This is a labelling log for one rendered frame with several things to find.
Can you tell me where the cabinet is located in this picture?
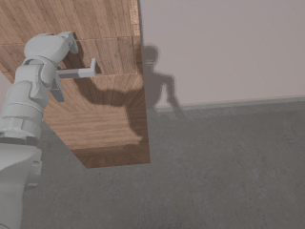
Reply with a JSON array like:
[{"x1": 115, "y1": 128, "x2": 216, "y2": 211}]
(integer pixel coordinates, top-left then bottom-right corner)
[{"x1": 0, "y1": 0, "x2": 151, "y2": 169}]

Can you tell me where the handle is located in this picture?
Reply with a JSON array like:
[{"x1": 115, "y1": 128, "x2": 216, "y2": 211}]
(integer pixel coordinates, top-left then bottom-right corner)
[{"x1": 56, "y1": 58, "x2": 96, "y2": 79}]

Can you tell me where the robot left forearm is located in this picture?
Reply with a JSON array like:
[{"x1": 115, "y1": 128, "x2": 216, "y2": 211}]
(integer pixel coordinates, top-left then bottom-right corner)
[{"x1": 0, "y1": 55, "x2": 56, "y2": 146}]

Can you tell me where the left robot hand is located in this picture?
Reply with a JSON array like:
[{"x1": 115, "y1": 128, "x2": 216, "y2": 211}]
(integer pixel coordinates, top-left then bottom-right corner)
[{"x1": 24, "y1": 31, "x2": 78, "y2": 102}]

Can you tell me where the left robot upper arm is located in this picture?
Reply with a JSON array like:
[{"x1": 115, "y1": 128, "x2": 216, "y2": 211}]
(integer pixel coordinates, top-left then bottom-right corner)
[{"x1": 0, "y1": 143, "x2": 43, "y2": 229}]

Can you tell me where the drawer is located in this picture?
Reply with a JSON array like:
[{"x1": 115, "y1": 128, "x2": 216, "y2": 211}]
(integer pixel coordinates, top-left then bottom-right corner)
[{"x1": 0, "y1": 36, "x2": 136, "y2": 77}]

